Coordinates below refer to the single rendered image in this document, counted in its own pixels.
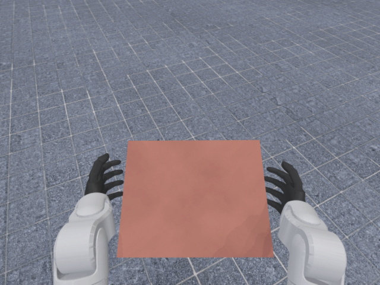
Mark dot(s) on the left robot hand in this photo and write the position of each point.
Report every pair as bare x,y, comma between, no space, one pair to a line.
97,178

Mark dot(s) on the right robot hand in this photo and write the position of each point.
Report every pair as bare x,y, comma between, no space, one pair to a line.
292,188

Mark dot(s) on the carton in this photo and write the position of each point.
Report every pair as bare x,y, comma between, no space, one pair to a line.
194,199

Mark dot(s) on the left robot forearm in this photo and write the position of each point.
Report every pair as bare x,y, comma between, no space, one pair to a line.
80,253

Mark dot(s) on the right robot forearm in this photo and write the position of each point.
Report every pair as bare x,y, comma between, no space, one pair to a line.
316,255

